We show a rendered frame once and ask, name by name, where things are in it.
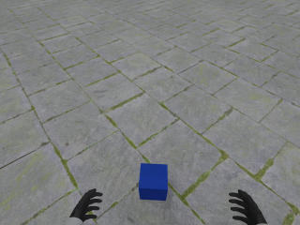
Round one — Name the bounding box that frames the carton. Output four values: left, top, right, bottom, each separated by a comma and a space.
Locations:
138, 163, 168, 201

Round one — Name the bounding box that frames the robot right hand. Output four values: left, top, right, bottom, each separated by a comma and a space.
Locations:
229, 189, 267, 225

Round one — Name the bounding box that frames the robot left hand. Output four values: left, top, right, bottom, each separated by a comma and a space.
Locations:
70, 188, 103, 222

